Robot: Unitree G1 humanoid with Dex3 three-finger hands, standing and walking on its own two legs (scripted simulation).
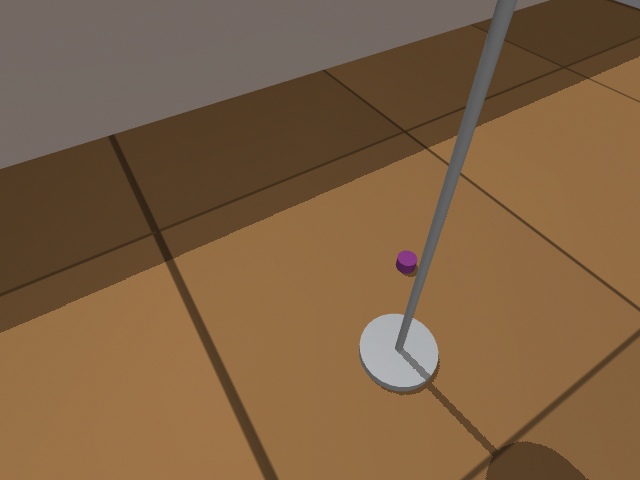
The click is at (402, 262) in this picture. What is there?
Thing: low tin
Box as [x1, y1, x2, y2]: [396, 251, 416, 273]
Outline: 402,251 398,254 396,267 401,272 411,272 415,266 416,256 410,251
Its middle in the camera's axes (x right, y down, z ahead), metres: +0.33 +0.10 +1.54
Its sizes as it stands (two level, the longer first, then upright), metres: 0.075 0.075 0.050
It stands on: the floor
